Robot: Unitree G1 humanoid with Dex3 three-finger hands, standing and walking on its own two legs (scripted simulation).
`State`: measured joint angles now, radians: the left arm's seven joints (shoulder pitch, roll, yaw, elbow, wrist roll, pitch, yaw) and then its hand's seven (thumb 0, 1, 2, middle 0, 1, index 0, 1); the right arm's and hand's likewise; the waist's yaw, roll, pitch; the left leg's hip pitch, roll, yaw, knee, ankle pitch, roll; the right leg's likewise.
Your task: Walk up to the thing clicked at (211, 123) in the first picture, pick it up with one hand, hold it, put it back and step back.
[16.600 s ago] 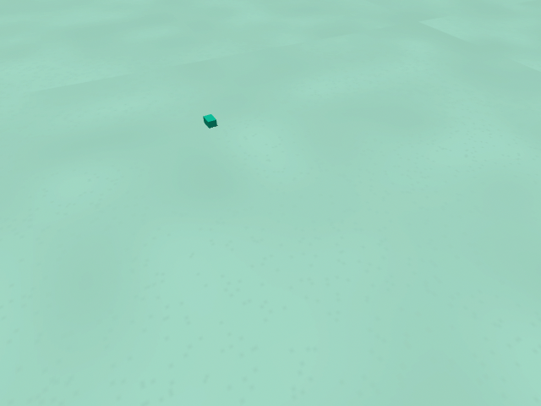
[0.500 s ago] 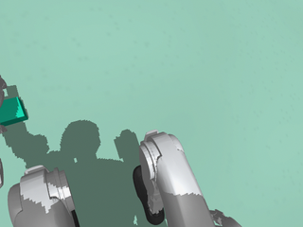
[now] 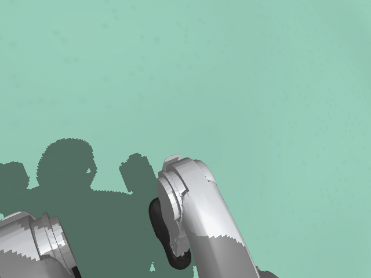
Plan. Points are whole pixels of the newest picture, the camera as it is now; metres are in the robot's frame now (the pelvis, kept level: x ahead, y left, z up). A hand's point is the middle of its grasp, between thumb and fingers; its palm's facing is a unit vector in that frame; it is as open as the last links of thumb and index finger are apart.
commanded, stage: rest palm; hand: left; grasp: from above
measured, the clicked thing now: out of the picture +0.47 +0.27 -0.28
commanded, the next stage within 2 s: close in 0.16 s
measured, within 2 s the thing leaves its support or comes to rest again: neither
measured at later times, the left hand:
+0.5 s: hand out of the picture +0.46 +0.27 -0.25, palm faces -0.43 -0.15 -0.89, open 11.4 cm
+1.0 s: hand out of the picture +0.46 +0.28 -0.25, palm faces -0.44 -0.16 -0.88, open 9.7 cm
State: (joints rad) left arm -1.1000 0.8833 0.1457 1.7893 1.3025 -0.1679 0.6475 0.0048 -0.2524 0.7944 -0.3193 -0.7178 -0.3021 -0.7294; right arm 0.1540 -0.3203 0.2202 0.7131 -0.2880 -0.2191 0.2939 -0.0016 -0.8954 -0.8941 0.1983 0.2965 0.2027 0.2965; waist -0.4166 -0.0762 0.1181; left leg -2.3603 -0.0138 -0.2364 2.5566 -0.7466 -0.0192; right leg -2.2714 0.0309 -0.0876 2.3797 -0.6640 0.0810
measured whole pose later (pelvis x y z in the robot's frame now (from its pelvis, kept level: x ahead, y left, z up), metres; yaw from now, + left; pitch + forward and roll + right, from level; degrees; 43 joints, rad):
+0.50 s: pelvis -0.01 +0.01 +0.00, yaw -2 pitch +29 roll -16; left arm -1.13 0.93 0.09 1.84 1.30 -0.15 0.69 0.00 -0.07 0.64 -0.44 -0.67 -0.44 -0.66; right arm 0.12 -0.35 0.28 0.68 -0.29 -0.28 0.34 0.00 -0.90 -0.90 0.20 0.30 0.20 0.30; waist -0.44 -0.11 0.16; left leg -2.35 -0.01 -0.26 2.56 -0.74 0.00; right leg -2.24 0.04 -0.11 2.35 -0.65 0.09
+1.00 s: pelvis -0.01 +0.01 +0.01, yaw -2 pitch +29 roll -16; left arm -1.13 0.96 0.09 1.81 1.27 -0.16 0.66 0.00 0.16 0.43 -0.62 -0.51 -0.64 -0.49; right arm 0.14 -0.36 0.29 0.66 -0.27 -0.29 0.34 0.00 -0.91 -0.90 0.20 0.30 0.20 0.30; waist -0.44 -0.12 0.18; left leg -2.34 -0.01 -0.27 2.55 -0.74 0.00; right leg -2.22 0.04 -0.12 2.33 -0.64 0.09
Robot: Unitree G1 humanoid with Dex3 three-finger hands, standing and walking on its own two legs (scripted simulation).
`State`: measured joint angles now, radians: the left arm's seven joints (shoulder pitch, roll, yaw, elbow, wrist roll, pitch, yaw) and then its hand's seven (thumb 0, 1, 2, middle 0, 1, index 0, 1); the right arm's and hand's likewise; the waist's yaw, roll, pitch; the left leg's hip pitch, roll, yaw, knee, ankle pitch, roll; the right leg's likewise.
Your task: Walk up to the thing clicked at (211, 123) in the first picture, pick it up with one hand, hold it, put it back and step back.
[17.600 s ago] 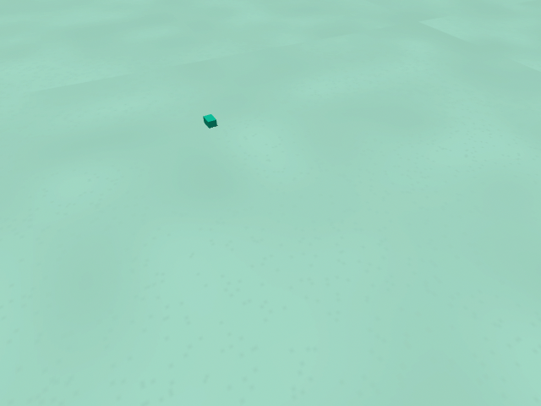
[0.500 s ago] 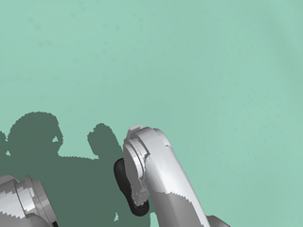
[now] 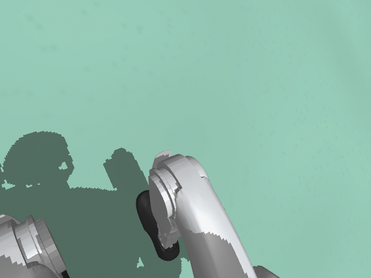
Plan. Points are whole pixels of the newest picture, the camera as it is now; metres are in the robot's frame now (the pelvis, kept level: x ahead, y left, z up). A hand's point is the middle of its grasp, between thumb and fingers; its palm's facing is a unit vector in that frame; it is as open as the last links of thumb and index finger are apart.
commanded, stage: close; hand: left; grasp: from above
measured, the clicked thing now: out of the picture +0.47 +0.29 -0.29
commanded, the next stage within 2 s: settle in 0.86 s
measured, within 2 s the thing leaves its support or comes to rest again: leaves its support in 1.26 s
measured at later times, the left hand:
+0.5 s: hand out of the picture +0.46 +0.29 -0.26, palm faces -0.43 -0.17 -0.89, open 9.1 cm
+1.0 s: hand out of the picture +0.46 +0.29 -0.26, palm faces -0.43 -0.17 -0.89, open 9.0 cm
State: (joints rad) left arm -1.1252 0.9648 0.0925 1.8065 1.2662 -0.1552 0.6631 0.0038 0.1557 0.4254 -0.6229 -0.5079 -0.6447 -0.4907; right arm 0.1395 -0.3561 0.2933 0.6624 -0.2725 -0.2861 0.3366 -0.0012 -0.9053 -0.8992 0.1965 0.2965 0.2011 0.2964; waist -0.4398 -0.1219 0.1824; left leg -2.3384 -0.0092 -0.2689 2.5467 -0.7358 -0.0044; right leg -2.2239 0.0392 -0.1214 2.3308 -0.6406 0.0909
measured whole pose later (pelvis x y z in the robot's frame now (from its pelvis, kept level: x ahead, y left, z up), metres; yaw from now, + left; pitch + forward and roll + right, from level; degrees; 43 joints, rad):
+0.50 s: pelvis +0.00 +0.00 +0.00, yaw +0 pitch +29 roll -16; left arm -1.15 0.99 0.07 1.82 1.27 -0.16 0.66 0.00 0.18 0.32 -0.77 -0.42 -0.78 -0.40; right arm 0.13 -0.36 0.31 0.64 -0.27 -0.28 0.31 0.00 -0.90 -0.90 0.20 0.30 0.20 0.30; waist -0.44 -0.13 0.19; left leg -2.33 -0.01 -0.27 2.53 -0.73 0.00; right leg -2.22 0.04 -0.12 2.31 -0.63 0.09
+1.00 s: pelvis +0.00 +0.00 +0.01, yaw +0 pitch +29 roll -16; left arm -1.16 1.00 0.06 1.81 1.25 -0.15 0.66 0.01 0.15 0.35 -0.80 -0.44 -0.81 -0.40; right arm 0.15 -0.37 0.33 0.62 -0.26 -0.27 0.30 0.00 -0.91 -0.90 0.20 0.30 0.20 0.30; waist -0.45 -0.13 0.20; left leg -2.33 -0.01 -0.28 2.52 -0.73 -0.01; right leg -2.21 0.04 -0.13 2.30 -0.63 0.09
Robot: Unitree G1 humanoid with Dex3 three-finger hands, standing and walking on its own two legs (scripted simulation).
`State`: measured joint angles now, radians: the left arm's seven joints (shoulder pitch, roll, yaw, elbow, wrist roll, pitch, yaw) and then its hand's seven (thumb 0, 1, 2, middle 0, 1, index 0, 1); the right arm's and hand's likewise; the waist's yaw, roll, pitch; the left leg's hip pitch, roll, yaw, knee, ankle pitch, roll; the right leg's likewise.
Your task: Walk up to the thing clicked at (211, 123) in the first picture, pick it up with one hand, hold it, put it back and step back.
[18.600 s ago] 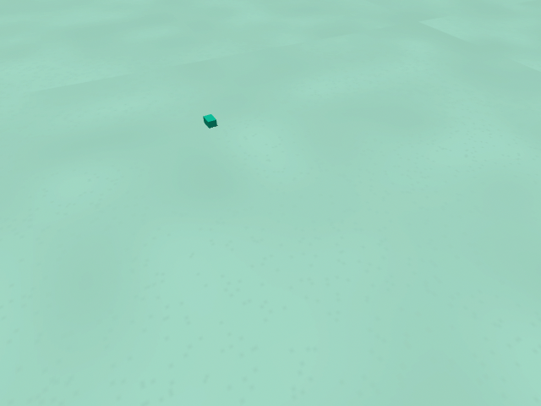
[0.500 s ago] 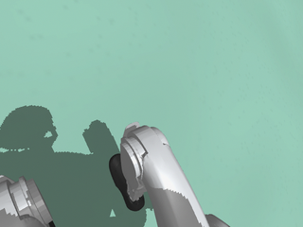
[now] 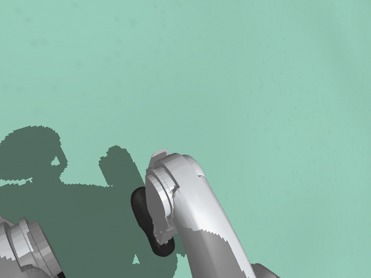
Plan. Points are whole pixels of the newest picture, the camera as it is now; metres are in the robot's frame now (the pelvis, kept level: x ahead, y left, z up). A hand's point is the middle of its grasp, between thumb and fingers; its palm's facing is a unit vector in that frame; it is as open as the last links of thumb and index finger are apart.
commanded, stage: settle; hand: left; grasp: from above
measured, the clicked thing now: out of the picture +0.48 +0.29 -0.29
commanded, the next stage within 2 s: lift in 0.86 s
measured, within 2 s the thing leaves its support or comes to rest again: leaves its support in 0.26 s
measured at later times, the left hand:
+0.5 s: hand out of the picture +0.46 +0.32 -0.21, palm faces -0.39 -0.15 -0.91, open 9.0 cm
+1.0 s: hand out of the picture +0.46 +0.31 -0.14, palm faces -0.41 -0.13 -0.90, open 9.0 cm
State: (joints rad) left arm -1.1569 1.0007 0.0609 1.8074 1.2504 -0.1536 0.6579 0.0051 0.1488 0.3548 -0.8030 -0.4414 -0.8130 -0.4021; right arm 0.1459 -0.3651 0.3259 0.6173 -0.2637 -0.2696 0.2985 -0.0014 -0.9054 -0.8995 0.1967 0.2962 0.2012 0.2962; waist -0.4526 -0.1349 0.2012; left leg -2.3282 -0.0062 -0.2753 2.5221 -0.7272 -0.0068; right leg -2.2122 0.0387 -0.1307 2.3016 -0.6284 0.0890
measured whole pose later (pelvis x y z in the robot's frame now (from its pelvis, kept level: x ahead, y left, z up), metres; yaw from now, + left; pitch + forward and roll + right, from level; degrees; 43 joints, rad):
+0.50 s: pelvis +0.01 +0.00 +0.01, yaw +2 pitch +33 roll -14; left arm -1.03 0.84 0.08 1.55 1.21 -0.08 0.50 0.01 0.12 0.37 -0.84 -0.41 -0.85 -0.37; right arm 0.21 -0.33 0.19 0.69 -0.21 -0.19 0.30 0.00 -0.91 -0.90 0.20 0.30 0.20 0.30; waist -0.37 -0.04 0.05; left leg -2.35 -0.01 -0.23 2.48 -0.72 -0.01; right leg -2.25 0.02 -0.10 2.30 -0.65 0.06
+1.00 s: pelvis +0.00 -0.01 +0.02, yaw +7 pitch +35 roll -9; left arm -1.05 0.71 0.04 1.46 1.21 -0.11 0.35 0.01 0.11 0.38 -0.85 -0.40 -0.86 -0.36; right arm 0.18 -0.31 0.09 0.70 -0.15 -0.07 0.19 0.00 -0.91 -0.90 0.20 0.30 0.20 0.30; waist -0.29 0.02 -0.05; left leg -2.32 -0.02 -0.16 2.39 -0.68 -0.03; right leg -2.26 0.00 -0.04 2.28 -0.63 0.06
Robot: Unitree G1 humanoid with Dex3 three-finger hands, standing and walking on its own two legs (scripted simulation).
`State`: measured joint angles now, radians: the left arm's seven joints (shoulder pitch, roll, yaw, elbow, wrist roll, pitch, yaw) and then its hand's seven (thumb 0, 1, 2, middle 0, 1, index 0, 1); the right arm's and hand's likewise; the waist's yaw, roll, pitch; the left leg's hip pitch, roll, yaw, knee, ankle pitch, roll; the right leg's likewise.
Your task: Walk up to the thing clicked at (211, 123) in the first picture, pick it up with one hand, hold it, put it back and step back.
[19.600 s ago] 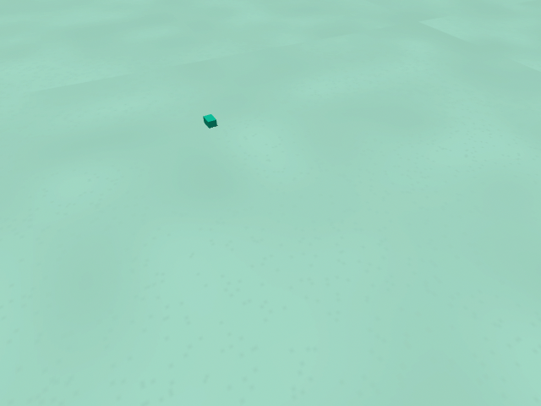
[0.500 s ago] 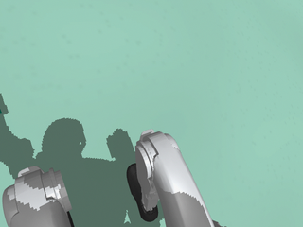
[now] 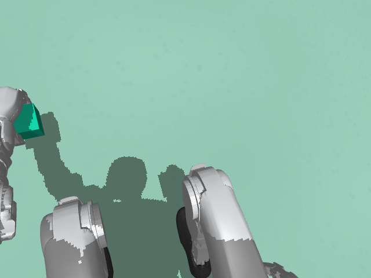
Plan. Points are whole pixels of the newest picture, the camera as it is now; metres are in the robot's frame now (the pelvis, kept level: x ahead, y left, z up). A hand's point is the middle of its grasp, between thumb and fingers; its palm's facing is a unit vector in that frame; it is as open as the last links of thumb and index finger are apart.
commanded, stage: lift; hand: left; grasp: from above
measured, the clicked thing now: (16, 123) +0.50 +0.26 -0.18
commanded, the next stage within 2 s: hold in 1.68 s
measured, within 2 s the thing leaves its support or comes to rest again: neither
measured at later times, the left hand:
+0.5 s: hand out of the picture +0.44 +0.28 -0.05, palm faces -0.45 -0.09 -0.89, open 9.0 cm
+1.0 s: hand out of the picture +0.37 +0.27 +0.15, palm faces -0.42 -0.12 -0.90, open 9.0 cm
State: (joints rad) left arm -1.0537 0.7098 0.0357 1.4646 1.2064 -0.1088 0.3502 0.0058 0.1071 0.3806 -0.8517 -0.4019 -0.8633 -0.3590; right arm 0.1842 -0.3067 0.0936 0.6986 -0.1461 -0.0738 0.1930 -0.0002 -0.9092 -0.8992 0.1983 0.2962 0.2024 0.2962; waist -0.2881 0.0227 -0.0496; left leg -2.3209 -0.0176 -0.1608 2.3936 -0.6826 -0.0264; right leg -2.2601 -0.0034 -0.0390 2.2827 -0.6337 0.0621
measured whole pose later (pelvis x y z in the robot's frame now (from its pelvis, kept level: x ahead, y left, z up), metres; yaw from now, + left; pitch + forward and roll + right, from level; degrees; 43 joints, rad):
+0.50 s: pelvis +0.00 +0.00 +0.07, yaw +3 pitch +35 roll -7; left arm -0.79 0.59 -0.03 1.06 1.08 -0.07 0.14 0.01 0.15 0.34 -0.81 -0.44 -0.82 -0.39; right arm 0.20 -0.30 -0.01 0.66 -0.05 0.04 0.10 0.00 -0.91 -0.90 0.20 0.30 0.20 0.30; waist -0.16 0.06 -0.16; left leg -2.13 -0.01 -0.11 2.17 -0.66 -0.01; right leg -2.08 -0.02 -0.01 2.08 -0.63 0.06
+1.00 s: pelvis +0.01 +0.00 +0.23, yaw +6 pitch +26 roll -3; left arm -0.44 0.47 -0.13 0.71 0.98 0.05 0.07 0.01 0.15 0.34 -0.82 -0.43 -0.83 -0.38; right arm 0.15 -0.24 -0.02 0.66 0.03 0.05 -0.01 0.00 -0.90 -0.89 0.20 0.30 0.20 0.30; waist -0.09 0.05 -0.19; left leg -1.50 0.02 -0.05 1.63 -0.59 -0.01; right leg -1.48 -0.03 0.00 1.58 -0.56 0.05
